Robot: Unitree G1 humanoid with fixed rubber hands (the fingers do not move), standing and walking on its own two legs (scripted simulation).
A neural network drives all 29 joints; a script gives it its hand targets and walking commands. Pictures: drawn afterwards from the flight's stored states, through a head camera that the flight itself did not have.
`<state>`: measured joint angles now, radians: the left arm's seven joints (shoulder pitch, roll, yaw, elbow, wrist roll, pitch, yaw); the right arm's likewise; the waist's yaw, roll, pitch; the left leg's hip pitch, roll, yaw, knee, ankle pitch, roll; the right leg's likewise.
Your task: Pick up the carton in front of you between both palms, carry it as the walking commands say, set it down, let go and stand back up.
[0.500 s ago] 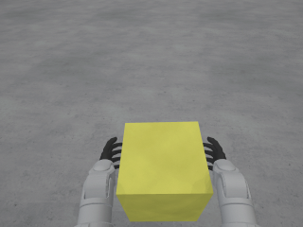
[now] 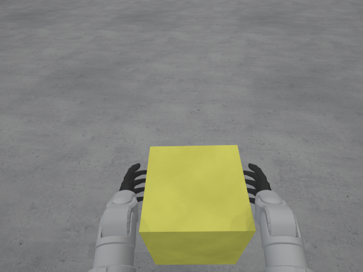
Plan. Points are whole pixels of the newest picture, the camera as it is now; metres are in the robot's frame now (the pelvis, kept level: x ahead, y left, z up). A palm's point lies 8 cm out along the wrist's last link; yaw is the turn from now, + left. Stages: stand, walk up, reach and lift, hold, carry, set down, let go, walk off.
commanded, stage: carry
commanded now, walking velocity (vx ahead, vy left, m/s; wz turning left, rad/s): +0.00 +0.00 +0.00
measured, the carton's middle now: (194, 207) +0.30 +0.00 -0.03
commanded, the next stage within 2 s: hold in 0.06 s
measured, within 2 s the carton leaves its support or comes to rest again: neither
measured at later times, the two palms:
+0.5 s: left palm (117, 211) +0.25 +0.16 +0.05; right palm (253, 190) +0.30 -0.13 +0.05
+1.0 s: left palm (127, 200) +0.27 +0.15 +0.05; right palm (256, 180) +0.33 -0.15 +0.04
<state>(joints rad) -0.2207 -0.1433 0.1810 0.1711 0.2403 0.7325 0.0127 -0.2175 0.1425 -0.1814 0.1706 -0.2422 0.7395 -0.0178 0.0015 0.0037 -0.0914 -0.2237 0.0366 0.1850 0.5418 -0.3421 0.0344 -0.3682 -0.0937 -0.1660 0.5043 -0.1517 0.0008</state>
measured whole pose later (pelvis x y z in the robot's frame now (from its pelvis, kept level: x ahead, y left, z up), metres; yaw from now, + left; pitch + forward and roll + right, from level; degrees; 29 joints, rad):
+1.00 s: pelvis +0.00 -0.06 +0.01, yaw +11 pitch -6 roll +0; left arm -0.43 -0.20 0.42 0.45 0.38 0.61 -0.04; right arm -0.42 0.19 -0.39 0.42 -0.37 0.65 0.02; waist -0.01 0.04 0.04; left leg -0.10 -0.01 -0.13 0.47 -0.28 -0.01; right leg -0.16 0.04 0.01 0.44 -0.17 -0.03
